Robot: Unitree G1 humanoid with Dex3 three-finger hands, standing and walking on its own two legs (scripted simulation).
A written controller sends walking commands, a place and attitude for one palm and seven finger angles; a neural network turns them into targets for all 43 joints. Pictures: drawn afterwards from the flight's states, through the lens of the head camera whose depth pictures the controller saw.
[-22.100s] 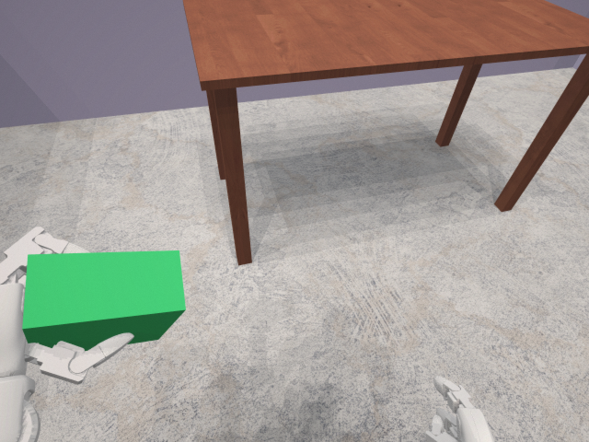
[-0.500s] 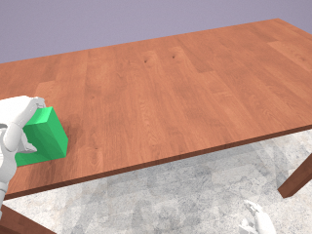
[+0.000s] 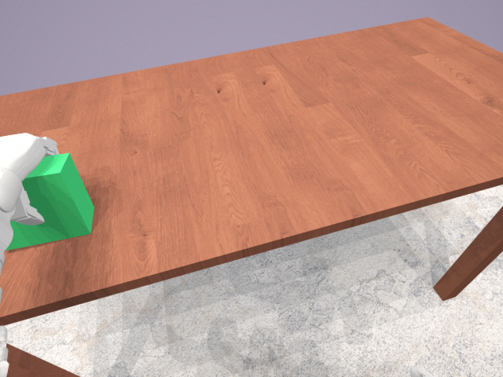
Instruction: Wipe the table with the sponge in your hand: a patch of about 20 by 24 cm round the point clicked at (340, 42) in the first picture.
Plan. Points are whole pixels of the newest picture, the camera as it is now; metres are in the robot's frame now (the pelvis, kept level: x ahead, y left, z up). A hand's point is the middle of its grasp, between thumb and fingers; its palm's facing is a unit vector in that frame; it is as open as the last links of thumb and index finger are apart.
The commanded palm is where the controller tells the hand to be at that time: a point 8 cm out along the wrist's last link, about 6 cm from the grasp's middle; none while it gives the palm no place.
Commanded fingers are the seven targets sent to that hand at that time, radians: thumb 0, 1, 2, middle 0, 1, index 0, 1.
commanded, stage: wipe forward along the first lane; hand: left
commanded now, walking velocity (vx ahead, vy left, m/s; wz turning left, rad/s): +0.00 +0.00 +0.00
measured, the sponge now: (41, 212) +0.33 +0.38 +0.11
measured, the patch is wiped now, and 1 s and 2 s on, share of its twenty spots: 0.20 0.35 0.45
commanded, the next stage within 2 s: slide across to the middle lane in 0.84 s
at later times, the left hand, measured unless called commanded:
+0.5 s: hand (30, 168) +0.38 +0.40 +0.16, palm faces -0.15 +0.01 -0.99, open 10.3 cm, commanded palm +0.38 +0.39 +0.17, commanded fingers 0.00 0.10 1.30 -1.20 -1.60 -1.20 -1.60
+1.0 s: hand (34, 152) +0.42 +0.42 +0.16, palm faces -0.21 +0.01 -0.98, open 10.3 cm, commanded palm +0.42 +0.40 +0.19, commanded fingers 0.00 0.10 1.30 -1.20 -1.60 -1.20 -1.60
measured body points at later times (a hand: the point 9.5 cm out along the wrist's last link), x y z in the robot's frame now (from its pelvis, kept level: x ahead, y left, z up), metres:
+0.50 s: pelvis +0.00 +0.01 +0.00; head +0.03 -0.02 +0.44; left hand +0.38 +0.39 +0.21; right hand +0.08 -0.27 -0.14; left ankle +0.06 +0.11 -0.73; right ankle +0.01 -0.10 -0.73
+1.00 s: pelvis +0.02 +0.02 +0.00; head +0.07 +0.01 +0.44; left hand +0.42 +0.41 +0.21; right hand +0.05 -0.27 -0.13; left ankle +0.06 +0.11 -0.73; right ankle +0.01 -0.10 -0.73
